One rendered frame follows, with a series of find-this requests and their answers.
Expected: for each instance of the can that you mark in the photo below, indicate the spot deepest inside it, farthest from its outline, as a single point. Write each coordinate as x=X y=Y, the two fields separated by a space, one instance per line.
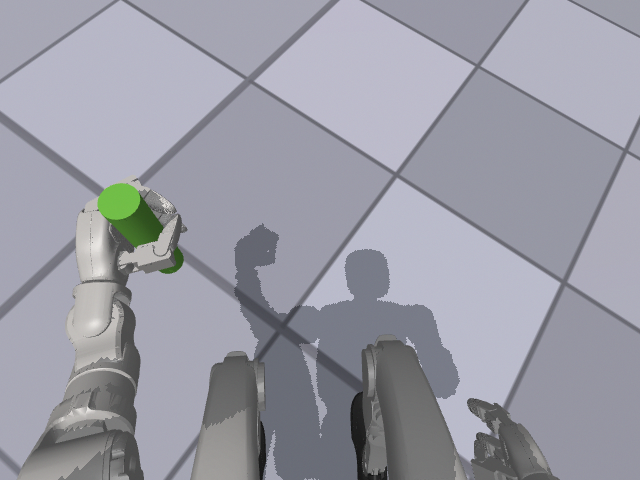
x=123 y=206

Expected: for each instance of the left robot arm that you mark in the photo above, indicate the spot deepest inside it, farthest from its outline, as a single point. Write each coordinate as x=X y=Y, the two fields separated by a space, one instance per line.
x=90 y=434

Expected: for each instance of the right robot foot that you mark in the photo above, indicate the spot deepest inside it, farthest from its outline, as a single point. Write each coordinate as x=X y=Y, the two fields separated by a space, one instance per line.
x=358 y=434

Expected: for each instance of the right robot hand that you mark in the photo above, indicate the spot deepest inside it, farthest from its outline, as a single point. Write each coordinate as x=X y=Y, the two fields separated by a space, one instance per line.
x=513 y=456

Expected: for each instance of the left robot hand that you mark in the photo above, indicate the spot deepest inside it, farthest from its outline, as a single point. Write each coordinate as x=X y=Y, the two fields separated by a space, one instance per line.
x=103 y=253

